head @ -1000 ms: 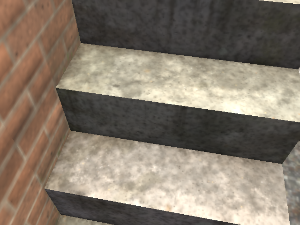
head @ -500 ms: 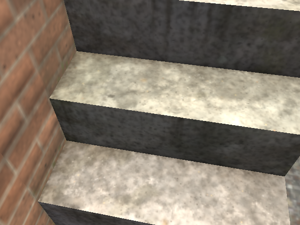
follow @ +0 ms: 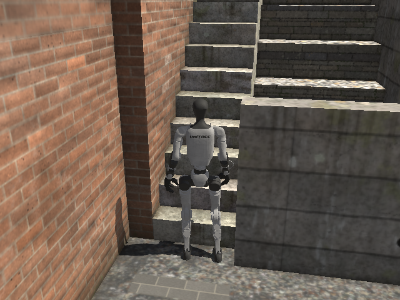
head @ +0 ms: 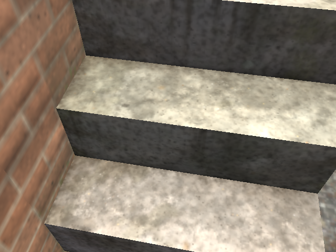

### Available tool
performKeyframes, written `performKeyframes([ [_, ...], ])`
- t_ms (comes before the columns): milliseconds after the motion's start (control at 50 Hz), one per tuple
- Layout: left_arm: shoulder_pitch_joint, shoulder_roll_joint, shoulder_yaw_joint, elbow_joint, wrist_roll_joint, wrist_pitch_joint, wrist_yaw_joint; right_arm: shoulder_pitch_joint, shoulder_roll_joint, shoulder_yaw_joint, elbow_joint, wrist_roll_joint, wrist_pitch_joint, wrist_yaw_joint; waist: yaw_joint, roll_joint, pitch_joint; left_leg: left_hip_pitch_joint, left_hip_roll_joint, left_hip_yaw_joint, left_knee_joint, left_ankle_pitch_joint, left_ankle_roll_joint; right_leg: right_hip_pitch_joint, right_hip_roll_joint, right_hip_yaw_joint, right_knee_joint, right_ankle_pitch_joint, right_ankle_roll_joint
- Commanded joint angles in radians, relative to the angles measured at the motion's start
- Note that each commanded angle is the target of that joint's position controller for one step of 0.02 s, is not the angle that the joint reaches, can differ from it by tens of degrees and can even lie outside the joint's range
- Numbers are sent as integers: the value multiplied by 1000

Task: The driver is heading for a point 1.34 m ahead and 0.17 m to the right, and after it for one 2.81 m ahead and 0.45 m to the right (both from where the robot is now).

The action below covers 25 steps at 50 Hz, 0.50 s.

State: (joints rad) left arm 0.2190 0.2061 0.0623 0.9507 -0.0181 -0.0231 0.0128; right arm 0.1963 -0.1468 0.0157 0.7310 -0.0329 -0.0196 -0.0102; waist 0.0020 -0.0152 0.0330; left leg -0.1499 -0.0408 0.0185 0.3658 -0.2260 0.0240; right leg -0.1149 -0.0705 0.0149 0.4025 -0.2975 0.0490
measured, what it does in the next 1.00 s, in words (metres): stands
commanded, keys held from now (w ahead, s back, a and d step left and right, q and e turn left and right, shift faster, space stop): w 1.00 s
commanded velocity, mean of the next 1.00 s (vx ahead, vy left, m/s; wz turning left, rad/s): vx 0.50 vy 0.00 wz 0.00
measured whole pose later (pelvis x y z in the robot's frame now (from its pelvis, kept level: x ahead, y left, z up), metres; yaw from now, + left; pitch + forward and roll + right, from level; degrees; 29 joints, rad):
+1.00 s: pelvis +0.00 +0.00 +0.00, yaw +0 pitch +0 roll +1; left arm 0.20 0.21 0.05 0.96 -0.01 -0.03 0.01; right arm 0.18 -0.15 0.02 0.73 -0.03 -0.01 -0.01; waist 0.00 -0.02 0.02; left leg -0.14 -0.05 0.02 0.34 -0.21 0.03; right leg -0.11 -0.08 0.02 0.38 -0.28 0.06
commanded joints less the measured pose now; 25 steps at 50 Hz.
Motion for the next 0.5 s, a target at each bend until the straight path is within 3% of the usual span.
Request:
performKeyframes([
  [20,25,105,21,-37,-1,-10,3,-13,-72,-18,-67,0,-15,-1,1,12,-56,34,91,-92,-45,271,22,-3,-45,50,-28,263,-32],
  [100,30,103,21,-32,-2,-10,4,-9,-70,-19,-65,-1,-13,-2,0,13,-58,42,91,-92,-44,293,23,-6,-46,46,-22,270,-28],
  [120,-9,99,9,-48,3,-20,8,-33,-100,-24,-78,-13,-4,-22,-6,6,-61,63,101,-100,-34,367,40,-37,-36,18,8,291,-24],
  [140,5,88,4,-44,3,-27,8,-34,-101,-23,-81,-18,2,-32,0,15,-90,86,105,-102,-25,402,44,-38,-40,20,15,306,-18],
  [200,12,97,-3,-36,0,-32,6,-27,-87,-18,-85,-15,12,-38,-5,9,-95,96,106,-101,-26,403,45,-48,-43,22,16,302,-11],
  [320,-7,108,-11,-41,5,-31,4,-40,-87,-12,-91,-14,15,-35,-3,9,-72,70,106,-99,-45,353,31,-40,-53,37,-16,291,-14],
  [340,29,117,2,-27,-2,-22,-1,-13,-67,-11,-76,0,7,-16,-1,16,-70,54,95,-90,-55,270,16,-13,-57,59,-33,256,-20],
  [380,4,117,7,-39,2,-11,0,-27,-65,-11,-75,3,-4,-2,-2,16,-30,12,90,-91,-69,197,12,-13,-54,62,-48,217,-30],
  [500,3,110,16,-42,3,-8,2,-34,-72,-13,-72,-1,-15,1,2,6,-44,16,92,-93,-62,207,10,1,-54,65,-56,244,-34],
])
